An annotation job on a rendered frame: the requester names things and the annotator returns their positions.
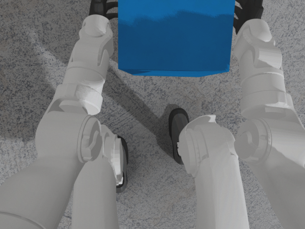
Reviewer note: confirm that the robot left upper arm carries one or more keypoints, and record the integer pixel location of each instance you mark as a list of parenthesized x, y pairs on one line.
[(37, 196)]

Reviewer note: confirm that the right robot hand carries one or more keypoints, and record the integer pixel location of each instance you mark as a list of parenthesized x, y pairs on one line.
[(251, 9)]

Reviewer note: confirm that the left robot hand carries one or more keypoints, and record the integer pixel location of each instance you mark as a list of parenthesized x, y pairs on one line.
[(100, 7)]

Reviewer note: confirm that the robot right upper arm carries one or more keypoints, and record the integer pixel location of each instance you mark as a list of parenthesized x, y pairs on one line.
[(275, 152)]

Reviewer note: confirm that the carton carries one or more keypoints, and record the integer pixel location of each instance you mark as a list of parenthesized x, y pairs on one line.
[(183, 38)]

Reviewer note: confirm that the robot right forearm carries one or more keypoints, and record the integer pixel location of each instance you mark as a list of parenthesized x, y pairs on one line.
[(261, 74)]

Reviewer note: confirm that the robot left foot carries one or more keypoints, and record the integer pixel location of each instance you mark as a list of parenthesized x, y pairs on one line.
[(121, 187)]

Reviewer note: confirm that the robot right thigh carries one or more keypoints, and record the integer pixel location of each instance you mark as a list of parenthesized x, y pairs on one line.
[(219, 189)]

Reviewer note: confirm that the robot left forearm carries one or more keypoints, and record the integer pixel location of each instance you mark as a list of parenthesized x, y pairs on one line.
[(86, 72)]

